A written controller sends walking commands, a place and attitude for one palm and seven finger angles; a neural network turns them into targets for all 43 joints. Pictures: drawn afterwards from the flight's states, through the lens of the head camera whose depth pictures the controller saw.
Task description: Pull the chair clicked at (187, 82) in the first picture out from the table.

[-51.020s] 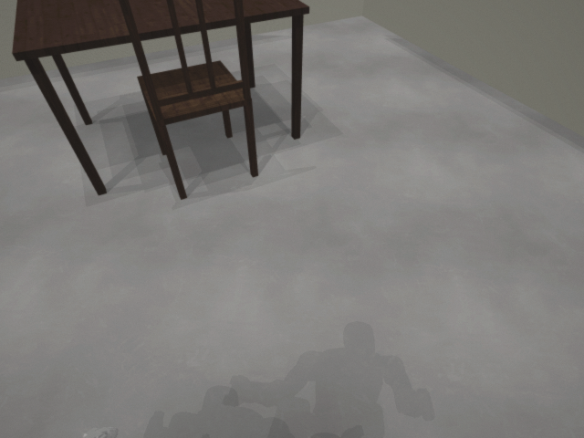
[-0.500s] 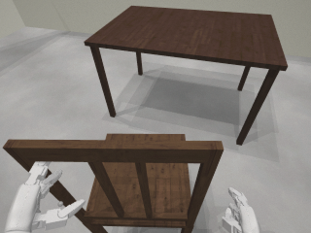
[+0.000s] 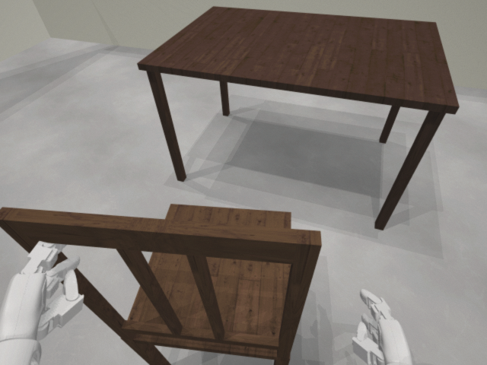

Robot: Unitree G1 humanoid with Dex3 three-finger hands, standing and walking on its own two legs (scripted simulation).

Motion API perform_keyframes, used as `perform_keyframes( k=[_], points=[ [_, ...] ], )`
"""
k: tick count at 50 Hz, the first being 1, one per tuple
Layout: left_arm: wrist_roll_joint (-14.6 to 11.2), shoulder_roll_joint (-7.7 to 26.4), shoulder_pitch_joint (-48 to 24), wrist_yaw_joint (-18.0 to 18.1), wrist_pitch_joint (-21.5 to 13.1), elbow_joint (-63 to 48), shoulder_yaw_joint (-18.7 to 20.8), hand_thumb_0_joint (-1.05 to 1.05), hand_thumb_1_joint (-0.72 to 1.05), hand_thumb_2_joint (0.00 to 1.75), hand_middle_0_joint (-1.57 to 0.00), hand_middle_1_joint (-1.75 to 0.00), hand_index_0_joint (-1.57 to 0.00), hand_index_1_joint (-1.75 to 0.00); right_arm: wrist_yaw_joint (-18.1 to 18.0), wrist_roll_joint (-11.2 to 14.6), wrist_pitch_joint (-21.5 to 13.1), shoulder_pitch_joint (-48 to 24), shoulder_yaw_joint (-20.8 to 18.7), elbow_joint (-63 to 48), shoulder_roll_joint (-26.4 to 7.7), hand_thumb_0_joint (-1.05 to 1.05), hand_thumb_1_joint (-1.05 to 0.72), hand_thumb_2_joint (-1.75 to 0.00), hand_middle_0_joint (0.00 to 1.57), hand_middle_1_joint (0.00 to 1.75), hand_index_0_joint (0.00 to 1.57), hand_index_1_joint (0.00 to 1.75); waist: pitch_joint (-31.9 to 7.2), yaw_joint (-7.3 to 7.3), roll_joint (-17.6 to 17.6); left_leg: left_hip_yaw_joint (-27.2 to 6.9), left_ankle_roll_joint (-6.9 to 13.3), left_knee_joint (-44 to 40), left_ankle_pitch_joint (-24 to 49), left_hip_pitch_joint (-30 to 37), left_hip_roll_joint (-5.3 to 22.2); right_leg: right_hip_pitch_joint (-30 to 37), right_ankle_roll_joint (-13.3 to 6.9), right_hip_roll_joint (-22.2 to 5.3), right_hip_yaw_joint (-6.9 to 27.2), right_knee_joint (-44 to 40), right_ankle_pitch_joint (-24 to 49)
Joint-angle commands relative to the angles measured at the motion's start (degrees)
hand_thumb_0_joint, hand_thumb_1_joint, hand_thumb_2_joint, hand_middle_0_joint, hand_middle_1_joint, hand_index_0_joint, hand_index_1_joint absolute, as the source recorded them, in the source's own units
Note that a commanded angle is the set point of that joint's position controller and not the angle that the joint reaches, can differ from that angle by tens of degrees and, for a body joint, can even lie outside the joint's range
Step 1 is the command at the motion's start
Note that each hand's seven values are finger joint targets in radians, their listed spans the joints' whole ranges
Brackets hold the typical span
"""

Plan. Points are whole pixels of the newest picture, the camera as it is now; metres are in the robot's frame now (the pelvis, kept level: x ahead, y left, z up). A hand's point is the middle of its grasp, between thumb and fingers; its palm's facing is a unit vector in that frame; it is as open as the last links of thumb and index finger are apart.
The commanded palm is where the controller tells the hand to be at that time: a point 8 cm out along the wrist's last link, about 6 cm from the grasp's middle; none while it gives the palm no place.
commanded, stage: draw the hand back to the body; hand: left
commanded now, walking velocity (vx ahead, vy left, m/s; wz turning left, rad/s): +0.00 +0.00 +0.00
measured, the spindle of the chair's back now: (157, 297) +0.23 +0.20 -0.05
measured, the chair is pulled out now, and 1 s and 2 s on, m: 0.65 0.68 0.68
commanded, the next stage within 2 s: step back with the hand held close in 0.10 s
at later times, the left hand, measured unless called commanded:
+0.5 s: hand (68, 310) +0.15 +0.26 +0.09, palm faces +0.21 -0.84 -0.50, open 7.2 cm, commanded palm +0.10 +0.30 +0.18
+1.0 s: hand out of the picture +0.08 +0.26 +0.10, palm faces +0.10 -0.78 -0.61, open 6.6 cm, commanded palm +0.03 +0.31 +0.18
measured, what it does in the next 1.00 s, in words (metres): shifts its weight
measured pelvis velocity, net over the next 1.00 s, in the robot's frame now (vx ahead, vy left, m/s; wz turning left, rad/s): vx -0.10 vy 0.01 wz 0.02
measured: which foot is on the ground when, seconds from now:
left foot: down 0.00-1.00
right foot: down 0.00-1.00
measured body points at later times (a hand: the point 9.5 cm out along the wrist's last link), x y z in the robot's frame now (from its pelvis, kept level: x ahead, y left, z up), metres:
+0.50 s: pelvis -0.04 +0.01 +0.00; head +0.01 +0.00 +0.45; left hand +0.13 +0.30 +0.12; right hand +0.16 -0.22 -0.08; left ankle -0.01 +0.15 -0.74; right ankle -0.04 -0.11 -0.74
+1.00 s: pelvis -0.10 +0.01 -0.01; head -0.05 +0.03 +0.43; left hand +0.07 +0.30 +0.13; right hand +0.06 -0.22 -0.10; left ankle -0.01 +0.15 -0.74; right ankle -0.04 -0.11 -0.73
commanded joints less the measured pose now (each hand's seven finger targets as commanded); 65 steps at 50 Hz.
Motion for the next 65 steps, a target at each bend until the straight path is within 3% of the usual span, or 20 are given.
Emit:
perform_keyframes(
  k=[1, 11, 12, 13, 14, 16, 22, 30, 39, 43, 46, 49, 53, 56, 58, 60, 62, 63, 64, 65],
  points=[
    [2.6, 16.1, -13.8, 4.7, -12.7, -28.0, 17.1, 0.0, 0.9, 0.9, -0.2, -0.3, -0.2, -0.3, -0.4, -0.2, -3.7, -7.6, -1.6, -9.5, -4.9, 0.0, -0.9, -0.9, 0.2, 0.3, 0.2, 0.3, -11.8, -0.34, 8.0, 1.3, 2.8, -2.6, 21.3, 4.3, -0.5, 0.0, -1.4, -2.0, 0.2, -3.0, 22.6],
    [2.6, 14.6, -16.6, 4.4, -13.0, -28.1, 14.9, 0.0, 0.9, 0.9, -0.2, -0.3, -0.2, -0.3, -0.4, -0.3, -3.8, -7.7, -1.4, -9.6, -5.2, 0.0, -0.9, -0.9, 0.2, 0.3, 0.2, 0.3, -10.8, -0.86, 7.2, 1.1, 2.8, -3.1, 18.9, 3.9, -0.5, -0.9, -1.2, -2.0, 0.1, -3.3, 20.2],
    [1.4, 26.7, -28.2, 3.3, -15.7, -29.8, 24.2, 0.0, 0.9, 0.9, -0.2, -0.3, -0.2, -0.3, -0.5, 1.1, -0.7, -4.4, -3.3, -12.4, -7.3, 0.0, -0.9, -0.9, 0.2, 0.3, 0.2, 0.3, -3.2, -2.28, 3.6, -0.8, 4.0, -2.1, 19.1, 0.0, 1.6, -6.2, -1.2, -3.8, 6.9, -6.5, 27.3],
    [1.7, 22.6, -24.7, 2.6, -15.4, -25.6, 22.0, 0.0, 0.9, 0.9, -0.2, -0.3, -0.2, -0.3, -0.3, 1.0, 0.7, -4.7, -3.2, -12.0, -5.8, 0.0, -0.9, -0.9, 0.2, 0.3, 0.2, 0.3, -4.5, -2.83, 0.9, -0.8, 3.8, -1.9, 18.8, -0.2, 1.7, -4.5, -1.2, -5.0, 6.7, -6.4, 30.5],
    [1.7, 23.0, -26.5, 2.2, -15.8, -27.2, 21.7, 0.0, 0.9, 0.9, -0.2, -0.3, -0.2, -0.3, -0.3, 1.1, 1.5, -4.8, -3.3, -12.9, -6.4, 0.0, -0.9, -0.9, 0.2, 0.3, 0.2, 0.3, -7.0, -2.77, 4.1, -0.9, 3.6, -2.3, 19.8, 1.1, 1.4, -3.3, -1.5, -5.5, 7.4, -5.6, 32.5],
    [1.3, 18.8, -17.9, 2.1, -16.2, -26.7, 19.5, 0.0, 0.9, 0.9, -0.2, -0.3, -0.2, -0.3, -0.1, 0.8, 2.6, -5.4, -3.1, -14.0, -6.1, 0.0, -0.9, -0.9, 0.2, 0.3, 0.2, 0.3, -10.3, -2.52, 6.4, -0.7, 3.7, -2.6, 26.0, 2.8, 2.2, -1.0, -0.9, -5.1, 5.7, -4.0, 32.9],
    [0.9, 18.6, -5.1, 3.0, -17.2, -33.1, 20.7, 0.0, 0.9, 0.9, -0.2, -0.3, -0.2, -0.3, 0.2, 0.5, 5.5, -6.2, -4.0, -15.9, -6.1, 0.0, -0.9, -0.9, 0.2, 0.3, 0.2, 0.3, -17.4, -1.84, 8.0, -2.4, 4.2, -2.4, 32.2, 0.8, 4.8, 1.6, 0.0, -4.5, 3.8, -0.6, 27.9],
    [0.4, 20.6, 1.0, 4.3, -18.8, -34.5, 24.5, 0.0, 0.9, 0.9, -0.2, -0.3, -0.2, -0.3, -0.9, 0.6, 5.4, -5.0, -5.1, -14.9, -6.0, 0.0, -0.9, -0.9, 0.2, 0.3, 0.2, 0.3, -17.3, -2.28, 8.5, -4.5, 4.3, -3.1, 19.5, -7.9, 5.5, 0.1, -0.2, -4.6, 3.9, 1.0, 19.6],
    [0.5, 22.8, 0.8, 5.0, -22.2, -34.8, 27.2, 0.0, 0.9, 0.9, -0.2, -0.3, -0.2, -0.3, -1.8, -0.1, 2.6, -3.1, -5.4, -12.7, -6.3, 0.0, -0.9, -0.9, 0.2, 0.3, 0.2, 0.3, -12.8, -3.43, 6.9, -5.1, 3.9, -2.6, -7.5, -16.2, 3.2, -6.0, -1.8, -6.3, 7.8, -2.7, 2.5],
    [1.0, 22.8, -0.9, 5.5, -23.7, -35.5, 27.3, 0.0, 0.9, 0.9, -0.2, -0.3, -0.2, -0.3, -2.1, -0.9, 1.2, -1.7, -4.9, -12.0, -6.4, 0.0, -0.9, -0.9, 0.2, 0.3, 0.2, 0.3, -11.8, -3.53, 6.4, -6.5, 4.2, -3.6, -10.8, -17.9, 4.0, -7.8, -1.4, -5.7, 7.0, -2.2, -2.8],
    [1.9, 22.5, -2.1, 5.3, -24.7, -35.6, 27.5, 0.0, 0.9, 0.9, -0.2, -0.3, -0.2, -0.3, -2.3, -1.1, -0.1, -1.4, -5.0, -11.9, -7.4, 0.0, -0.9, -0.9, 0.2, 0.3, 0.2, 0.3, -10.6, -3.64, 12.4, -9.8, 6.1, -10.2, -18.6, -26.2, 7.1, -1.1, 0.5, -1.6, 4.0, 4.3, -2.6],
    [2.3, 22.3, -1.4, 4.9, -25.2, -34.8, 28.2, 0.0, 0.9, 0.9, -0.2, -0.3, -0.2, -0.3, -1.9, -0.8, -1.4, -1.5, -5.2, -11.5, -7.2, 0.0, -0.9, -0.9, 0.2, 0.3, 0.2, 0.3, -11.7, -3.42, 16.0, -10.2, 7.1, -11.4, -16.8, -30.4, 8.5, 4.9, 0.9, 0.1, 2.4, 9.9, 5.6],
    [2.2, 22.8, -1.8, 4.2, -26.8, -36.8, 29.1, 0.0, 0.9, 0.9, -0.2, -0.3, -0.2, -0.3, -1.2, -1.1, -2.3, 0.4, -5.4, -11.4, -6.6, 0.0, -0.9, -0.9, 0.2, 0.3, 0.2, 0.3, -12.7, -3.2, 8.1, -6.9, 5.9, -3.1, -15.9, -32.0, 5.1, 4.0, -0.4, -3.4, 7.8, 5.3, 8.3],
    [0.7, 24.1, -2.3, 5.1, -26.8, -38.7, 27.8, 0.0, 0.9, 0.9, -0.2, -0.3, -0.2, -0.3, -0.7, -1.5, -2.6, 1.3, -5.4, -9.4, -5.3, 0.0, -0.9, -0.9, 0.2, 0.3, 0.2, 0.3, -16.1, -3.6, -1.9, -1.0, 1.5, 16.0, -5.6, -15.6, -1.5, -11.9, -7.9, -16.4, 19.2, -7.2, 10.5],
    [0.7, 22.7, -3.3, 6.0, -26.2, -35.9, 26.9, 0.0, 0.9, 0.9, -0.2, -0.3, -0.2, -0.3, -0.2, -2.0, -1.5, 0.3, -5.5, -7.7, -5.0, 0.0, -0.9, -0.9, 0.2, 0.3, 0.2, 0.3, -17.2, -4.25, -5.6, -0.9, 1.3, 21.0, -1.1, -10.5, -1.5, -14.2, -9.7, -19.8, 17.5, -7.2, 18.6],
    [0.9, 18.5, -2.3, 5.5, -26.1, -29.0, 25.6, 0.0, 0.9, 0.9, -0.2, -0.3, -0.2, -0.3, -0.2, -1.8, -0.6, -1.5, -5.5, -7.3, -4.8, 0.0, -0.9, -0.9, 0.2, 0.3, 0.2, 0.3, -14.0, -4.63, -3.7, -2.9, 2.3, 9.2, 7.3, -8.5, 0.9, -14.6, -6.3, -14.4, 10.9, -3.2, 20.4],
    [1.3, 15.6, -1.6, 4.5, -26.1, -20.4, 25.1, 0.0, 0.9, 0.9, -0.2, -0.3, -0.2, -0.3, -0.7, -1.0, 0.8, -2.1, -7.0, -7.7, -6.5, 0.0, -0.9, -0.9, 0.2, 0.3, 0.2, 0.3, -10.5, -4.51, -1.6, -7.8, 4.1, -3.4, 11.9, -13.0, 6.9, -12.0, -2.0, -5.6, 6.2, 2.3, 11.1],
    [1.9, 14.1, -0.1, 4.3, -25.4, -14.8, 24.8, 0.0, 0.9, 0.9, -0.2, -0.3, -0.2, -0.3, -0.5, -0.7, 1.9, -2.9, -7.7, -7.7, -6.7, 0.0, -0.9, -0.9, 0.2, 0.3, 0.2, 0.3, -10.7, -4.39, 0.0, -8.8, 5.7, -3.4, 18.1, -15.1, 9.8, -10.4, -0.2, -2.9, 4.5, 5.9, 14.4],
    [1.9, 12.3, 1.3, 3.6, -24.6, -10.5, 24.1, 0.0, 0.9, 0.9, -0.2, -0.3, -0.2, -0.3, 0.0, -0.6, 2.4, -4.0, -7.8, -7.5, -6.1, 0.0, -0.9, -0.9, 0.2, 0.3, 0.2, 0.3, -11.8, -5.04, 7.5, -8.8, 7.0, -6.5, 21.8, -16.5, 12.0, -8.9, 0.4, -2.6, 3.1, 12.7, 10.4],
    [1.8, 10.8, -1.3, 2.7, -25.0, -10.9, 22.0, 0.0, 0.9, 0.9, -0.2, -0.3, -0.2, -0.3, 0.5, -1.0, 2.9, -2.9, -7.4, -7.9, -5.2, 0.0, -0.9, -0.9, 0.2, 0.3, 0.2, 0.3, -10.9, -5.21, 9.6, -10.6, 8.5, -8.4, 24.8, -17.5, 14.7, -10.5, 0.8, -1.6, 2.3, 16.9, -1.2]
  ],
)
